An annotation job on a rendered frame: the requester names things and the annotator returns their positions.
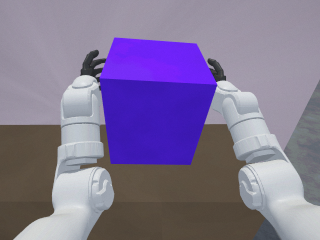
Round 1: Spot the robot left upper arm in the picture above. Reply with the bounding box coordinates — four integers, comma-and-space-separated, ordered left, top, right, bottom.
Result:
13, 166, 115, 240

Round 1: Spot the carton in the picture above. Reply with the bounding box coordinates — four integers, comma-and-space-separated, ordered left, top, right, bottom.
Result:
99, 37, 218, 165

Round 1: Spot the pedestal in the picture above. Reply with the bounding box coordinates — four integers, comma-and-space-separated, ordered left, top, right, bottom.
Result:
0, 124, 265, 240

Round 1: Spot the right robot forearm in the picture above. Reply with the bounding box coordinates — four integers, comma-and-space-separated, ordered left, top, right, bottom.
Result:
210, 80, 304, 196

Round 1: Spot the left robot forearm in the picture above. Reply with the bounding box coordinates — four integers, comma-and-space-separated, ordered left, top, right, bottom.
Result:
52, 75, 104, 208

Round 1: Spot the robot right hand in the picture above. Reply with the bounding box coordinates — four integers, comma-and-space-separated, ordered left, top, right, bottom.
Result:
207, 58, 226, 82

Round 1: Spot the robot left hand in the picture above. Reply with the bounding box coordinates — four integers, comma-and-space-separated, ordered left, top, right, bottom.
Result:
80, 50, 106, 91

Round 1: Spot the robot right upper arm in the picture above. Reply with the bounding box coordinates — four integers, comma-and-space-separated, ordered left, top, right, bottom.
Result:
238, 159, 320, 240

